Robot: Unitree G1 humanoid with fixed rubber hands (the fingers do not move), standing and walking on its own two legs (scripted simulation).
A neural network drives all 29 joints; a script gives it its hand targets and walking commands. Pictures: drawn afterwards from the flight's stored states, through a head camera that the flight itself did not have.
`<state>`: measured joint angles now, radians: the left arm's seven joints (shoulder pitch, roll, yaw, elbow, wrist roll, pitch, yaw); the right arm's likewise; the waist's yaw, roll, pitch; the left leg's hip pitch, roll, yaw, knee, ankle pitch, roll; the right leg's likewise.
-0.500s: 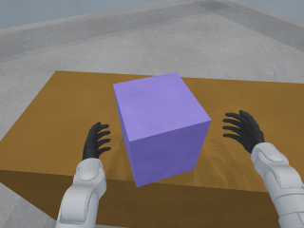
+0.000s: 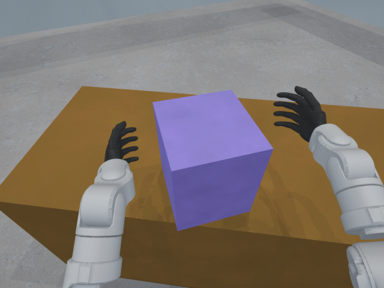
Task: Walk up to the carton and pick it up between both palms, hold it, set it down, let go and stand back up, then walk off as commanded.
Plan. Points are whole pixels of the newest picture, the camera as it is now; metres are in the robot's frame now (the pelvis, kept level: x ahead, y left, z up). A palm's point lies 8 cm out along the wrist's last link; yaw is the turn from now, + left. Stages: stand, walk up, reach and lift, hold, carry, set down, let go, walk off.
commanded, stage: reach and lift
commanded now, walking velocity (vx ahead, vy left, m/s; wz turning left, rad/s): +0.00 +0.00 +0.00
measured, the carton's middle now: (204, 160) +0.43 +0.02 +0.02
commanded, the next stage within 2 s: none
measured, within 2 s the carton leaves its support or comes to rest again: neither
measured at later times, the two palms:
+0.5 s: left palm (117, 130) +0.37 +0.19 +0.17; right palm (295, 91) +0.45 -0.16 +0.21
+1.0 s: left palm (119, 147) +0.38 +0.20 +0.11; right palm (291, 132) +0.45 -0.18 +0.11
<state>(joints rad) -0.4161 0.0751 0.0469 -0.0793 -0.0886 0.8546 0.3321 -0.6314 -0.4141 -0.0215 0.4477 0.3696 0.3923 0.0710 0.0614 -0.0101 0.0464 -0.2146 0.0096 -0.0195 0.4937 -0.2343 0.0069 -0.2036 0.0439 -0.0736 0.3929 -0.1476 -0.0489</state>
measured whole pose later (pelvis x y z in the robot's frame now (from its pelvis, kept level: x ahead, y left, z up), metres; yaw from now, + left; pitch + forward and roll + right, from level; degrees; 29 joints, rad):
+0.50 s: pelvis +0.01 +0.00 +0.00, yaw +0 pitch +0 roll -2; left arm -0.66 0.08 0.05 0.08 -0.09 0.85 0.35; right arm -0.90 -0.44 0.00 0.68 0.38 0.41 0.07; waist 0.10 -0.01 0.02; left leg -0.26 0.01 -0.02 0.49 -0.24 0.01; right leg -0.24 0.05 -0.07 0.38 -0.14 -0.05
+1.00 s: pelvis +0.01 +0.00 +0.00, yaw +0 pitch +4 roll -2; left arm -0.64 0.08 0.06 0.43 -0.09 0.53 0.30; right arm -0.76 -0.43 0.03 0.91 0.38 0.19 0.10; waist 0.13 0.01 -0.01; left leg -0.32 0.01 -0.02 0.49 -0.24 0.01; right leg -0.29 0.05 -0.07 0.37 -0.14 -0.05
